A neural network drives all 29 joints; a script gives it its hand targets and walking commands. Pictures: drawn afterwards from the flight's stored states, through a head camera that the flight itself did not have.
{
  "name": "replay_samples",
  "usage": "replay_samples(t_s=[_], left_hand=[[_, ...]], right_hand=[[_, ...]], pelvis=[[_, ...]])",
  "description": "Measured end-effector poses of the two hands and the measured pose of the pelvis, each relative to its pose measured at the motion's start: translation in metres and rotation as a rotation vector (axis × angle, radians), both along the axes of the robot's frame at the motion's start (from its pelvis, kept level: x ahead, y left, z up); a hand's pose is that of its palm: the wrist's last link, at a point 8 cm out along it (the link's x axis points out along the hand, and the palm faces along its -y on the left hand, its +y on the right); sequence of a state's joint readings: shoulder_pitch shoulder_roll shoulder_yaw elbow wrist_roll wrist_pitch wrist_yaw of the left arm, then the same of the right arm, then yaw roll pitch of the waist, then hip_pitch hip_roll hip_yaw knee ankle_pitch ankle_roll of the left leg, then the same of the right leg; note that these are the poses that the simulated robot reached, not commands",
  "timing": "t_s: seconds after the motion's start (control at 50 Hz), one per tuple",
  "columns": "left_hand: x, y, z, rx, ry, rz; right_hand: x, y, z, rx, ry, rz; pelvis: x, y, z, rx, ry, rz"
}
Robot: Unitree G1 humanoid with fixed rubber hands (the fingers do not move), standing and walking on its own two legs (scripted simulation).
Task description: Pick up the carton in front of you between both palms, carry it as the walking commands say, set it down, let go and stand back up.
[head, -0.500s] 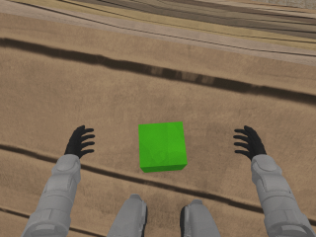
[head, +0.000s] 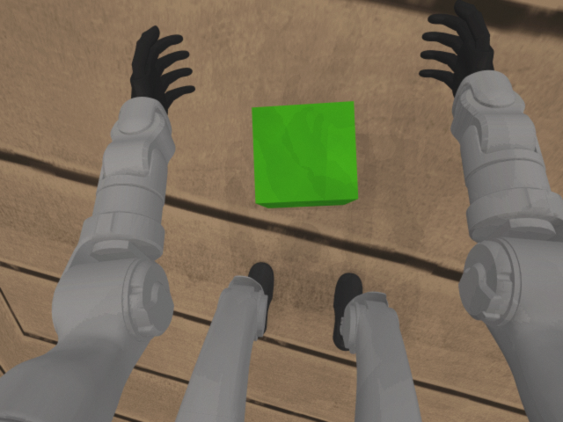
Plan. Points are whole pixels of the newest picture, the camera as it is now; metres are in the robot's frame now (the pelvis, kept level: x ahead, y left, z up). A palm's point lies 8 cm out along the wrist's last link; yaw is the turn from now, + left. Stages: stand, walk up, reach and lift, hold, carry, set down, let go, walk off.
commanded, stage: reach and lift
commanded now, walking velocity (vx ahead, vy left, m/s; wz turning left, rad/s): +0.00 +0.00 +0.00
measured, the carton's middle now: (304, 163) +0.50 +0.04 -0.51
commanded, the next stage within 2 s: none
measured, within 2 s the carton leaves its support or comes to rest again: leaves its support in 1.66 s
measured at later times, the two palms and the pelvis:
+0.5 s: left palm (204, 151) +0.47 +0.23 -0.34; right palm (405, 145) +0.52 -0.15 -0.34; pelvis -0.01 +0.00 -0.18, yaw +1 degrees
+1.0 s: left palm (222, 154) +0.49 +0.22 -0.44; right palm (385, 153) +0.53 -0.14 -0.46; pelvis -0.03 +0.01 -0.27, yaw +1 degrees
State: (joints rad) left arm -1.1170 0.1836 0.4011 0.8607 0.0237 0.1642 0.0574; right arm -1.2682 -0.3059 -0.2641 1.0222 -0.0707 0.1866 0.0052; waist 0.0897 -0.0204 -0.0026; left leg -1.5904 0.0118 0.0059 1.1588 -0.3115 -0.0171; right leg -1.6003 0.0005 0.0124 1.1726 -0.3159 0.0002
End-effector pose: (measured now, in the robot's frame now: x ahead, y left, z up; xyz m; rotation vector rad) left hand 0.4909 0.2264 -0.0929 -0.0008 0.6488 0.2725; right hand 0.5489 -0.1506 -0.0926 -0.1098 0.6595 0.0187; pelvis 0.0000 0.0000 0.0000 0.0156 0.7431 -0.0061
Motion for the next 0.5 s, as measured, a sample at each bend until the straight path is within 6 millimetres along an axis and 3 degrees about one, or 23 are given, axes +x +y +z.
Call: replay_samples(t_s=[0.08, 0.16, 0.36, 0.5], left_hand=[[-0.001, -0.001, -0.025, 0.006, 0.014, -0.003], [-0.005, -0.001, -0.063, 0.005, 0.044, -0.004], [-0.013, 0.006, -0.184, 0.015, 0.055, 0.005], [-0.017, 0.005, -0.244, 0.001, 0.038, 0.007]], right_hand=[[-0.001, -0.002, -0.028, -0.001, 0.009, -0.013], [-0.007, -0.004, -0.068, -0.005, 0.034, -0.03], [-0.022, -0.005, -0.193, -0.014, 0.029, -0.041], [-0.025, -0.002, -0.251, -0.014, 0.017, -0.044]], pelvis=[[0.012, 0.0, -0.009, 0.001, 0.063, -0.001], [0.02, 0.0, -0.03, 0.003, 0.12, -0.001], [0.014, 0.001, -0.121, 0.008, 0.183, 0.007], [-0.007, 0.001, -0.182, 0.008, 0.105, 0.013]])
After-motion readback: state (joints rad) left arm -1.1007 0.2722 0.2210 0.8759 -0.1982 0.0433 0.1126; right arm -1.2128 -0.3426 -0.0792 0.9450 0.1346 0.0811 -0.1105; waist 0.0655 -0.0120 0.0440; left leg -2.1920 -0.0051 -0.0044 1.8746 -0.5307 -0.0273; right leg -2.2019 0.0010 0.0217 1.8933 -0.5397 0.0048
